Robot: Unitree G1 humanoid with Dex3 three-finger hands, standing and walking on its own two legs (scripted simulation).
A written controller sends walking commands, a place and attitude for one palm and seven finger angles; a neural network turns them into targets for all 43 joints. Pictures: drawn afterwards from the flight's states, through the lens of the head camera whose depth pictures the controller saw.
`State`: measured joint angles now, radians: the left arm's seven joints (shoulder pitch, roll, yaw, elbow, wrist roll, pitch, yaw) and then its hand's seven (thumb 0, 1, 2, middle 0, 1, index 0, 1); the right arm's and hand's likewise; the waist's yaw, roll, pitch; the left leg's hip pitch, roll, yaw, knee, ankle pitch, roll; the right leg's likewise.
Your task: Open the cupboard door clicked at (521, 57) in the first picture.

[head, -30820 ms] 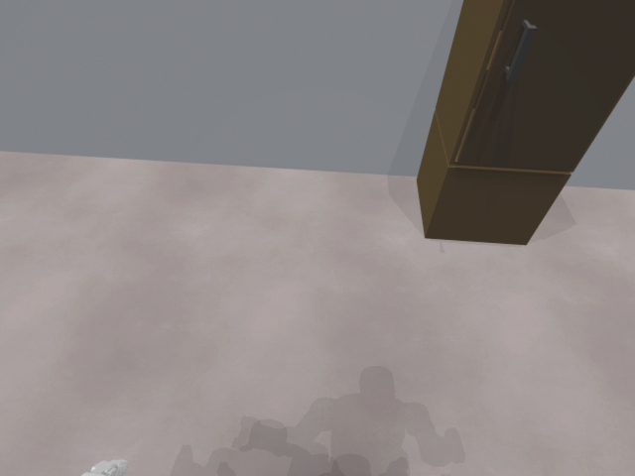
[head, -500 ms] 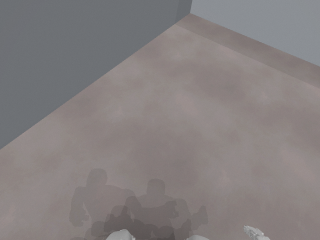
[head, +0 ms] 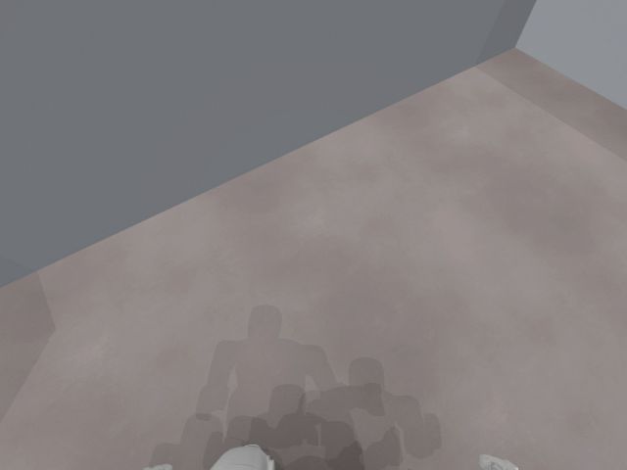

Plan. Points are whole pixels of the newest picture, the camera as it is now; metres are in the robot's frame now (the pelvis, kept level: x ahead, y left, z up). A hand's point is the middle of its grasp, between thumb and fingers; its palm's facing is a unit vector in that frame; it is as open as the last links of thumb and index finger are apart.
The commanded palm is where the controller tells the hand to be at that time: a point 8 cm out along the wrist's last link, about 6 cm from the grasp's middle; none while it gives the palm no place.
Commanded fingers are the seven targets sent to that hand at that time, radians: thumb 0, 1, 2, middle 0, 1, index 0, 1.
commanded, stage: turn to face it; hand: left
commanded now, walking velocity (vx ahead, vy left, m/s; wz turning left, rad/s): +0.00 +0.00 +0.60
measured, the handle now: out of the picture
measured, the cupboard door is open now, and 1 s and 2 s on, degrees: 45 45 45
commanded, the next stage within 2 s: none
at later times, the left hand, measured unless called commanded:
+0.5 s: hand out of the picture +0.05 +0.19 -0.15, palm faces +0.29 -0.91 -0.29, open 7.4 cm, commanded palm none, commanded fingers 0.00 0.90 0.90 -0.20 -0.30 -0.20 -0.30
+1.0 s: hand out of the picture -0.02 +0.20 -0.16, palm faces +0.58 -0.77 -0.27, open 7.4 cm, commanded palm none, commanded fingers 0.00 0.90 0.90 -0.20 -0.30 -0.20 -0.30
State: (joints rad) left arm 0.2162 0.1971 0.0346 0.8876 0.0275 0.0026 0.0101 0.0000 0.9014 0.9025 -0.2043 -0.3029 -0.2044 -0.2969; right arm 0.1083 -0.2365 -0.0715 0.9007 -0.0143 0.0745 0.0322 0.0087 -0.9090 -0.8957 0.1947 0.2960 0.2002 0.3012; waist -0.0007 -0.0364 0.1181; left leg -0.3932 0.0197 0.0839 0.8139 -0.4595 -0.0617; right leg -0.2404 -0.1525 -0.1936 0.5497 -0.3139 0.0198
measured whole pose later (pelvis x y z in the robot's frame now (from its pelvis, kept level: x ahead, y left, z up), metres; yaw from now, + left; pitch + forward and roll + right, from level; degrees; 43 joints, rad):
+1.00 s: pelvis +0.02 -0.04 +0.00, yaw +36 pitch +1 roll -1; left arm 0.14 0.26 0.07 0.87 0.01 0.05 0.00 0.00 0.91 0.90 -0.20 -0.30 -0.20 -0.30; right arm 0.17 -0.22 -0.06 0.90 -0.03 0.05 0.01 0.01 -0.90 -0.89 0.20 0.30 0.21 0.30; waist -0.01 0.00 0.10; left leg -0.33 -0.01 -0.11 0.54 -0.24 -0.01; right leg -0.39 -0.05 -0.02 0.78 -0.41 0.07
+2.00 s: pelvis +0.06 -0.05 -0.01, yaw +73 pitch +1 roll +1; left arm 0.25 0.20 0.04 0.91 0.02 0.00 0.01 0.00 0.90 0.90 -0.21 -0.30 -0.21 -0.30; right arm 0.11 -0.23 -0.06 0.92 -0.01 0.06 0.03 0.01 -0.91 -0.90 0.19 0.30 0.20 0.30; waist 0.01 -0.05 0.11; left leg -0.31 0.00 0.07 0.62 -0.33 -0.04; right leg -0.22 -0.15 -0.19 0.59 -0.36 0.04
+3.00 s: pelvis +0.01 +0.11 +0.00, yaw +86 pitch -1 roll +1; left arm 0.21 0.20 0.06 1.01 0.02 0.00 -0.02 0.00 0.91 0.90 -0.20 -0.30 -0.20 -0.30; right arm 0.28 -0.17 -0.04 1.03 -0.03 -0.04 -0.01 0.00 -0.94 -0.89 0.20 0.30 0.21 0.30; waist 0.02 -0.02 0.04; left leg -0.16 -0.02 0.13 0.38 -0.22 0.05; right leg -0.51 -0.11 -0.10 0.91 -0.30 0.01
